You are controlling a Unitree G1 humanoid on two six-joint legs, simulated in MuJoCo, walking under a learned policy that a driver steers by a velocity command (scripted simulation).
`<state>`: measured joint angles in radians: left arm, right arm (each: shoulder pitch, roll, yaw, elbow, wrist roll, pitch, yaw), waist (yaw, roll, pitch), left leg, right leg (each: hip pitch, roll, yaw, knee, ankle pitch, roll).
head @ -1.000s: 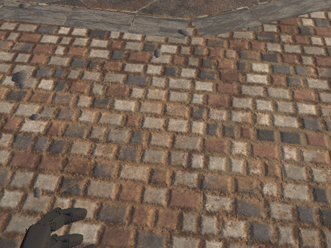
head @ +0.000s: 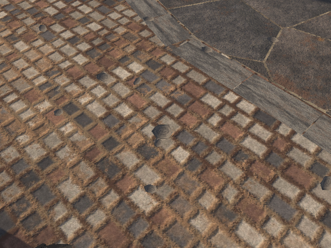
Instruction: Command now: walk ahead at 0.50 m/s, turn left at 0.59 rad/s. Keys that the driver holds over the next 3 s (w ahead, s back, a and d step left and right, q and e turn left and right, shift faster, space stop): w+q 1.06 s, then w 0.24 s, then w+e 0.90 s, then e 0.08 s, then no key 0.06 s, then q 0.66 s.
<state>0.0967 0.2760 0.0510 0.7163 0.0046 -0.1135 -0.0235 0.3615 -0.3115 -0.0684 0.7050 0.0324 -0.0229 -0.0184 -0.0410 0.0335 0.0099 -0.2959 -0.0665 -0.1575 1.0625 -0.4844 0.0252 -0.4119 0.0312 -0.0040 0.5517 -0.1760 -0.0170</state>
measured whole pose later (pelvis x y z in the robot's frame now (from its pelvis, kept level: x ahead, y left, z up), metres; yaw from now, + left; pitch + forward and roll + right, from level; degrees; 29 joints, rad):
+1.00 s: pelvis +0.55 +0.13 +0.00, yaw +36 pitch +1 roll -1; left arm 0.10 0.28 0.05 0.70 0.01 -0.11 -0.02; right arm 0.36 -0.31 -0.07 0.71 0.03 -0.02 -0.02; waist -0.04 0.03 0.02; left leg -0.31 -0.06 -0.15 1.10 -0.48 0.03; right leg -0.40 0.03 -0.01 0.55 -0.18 -0.01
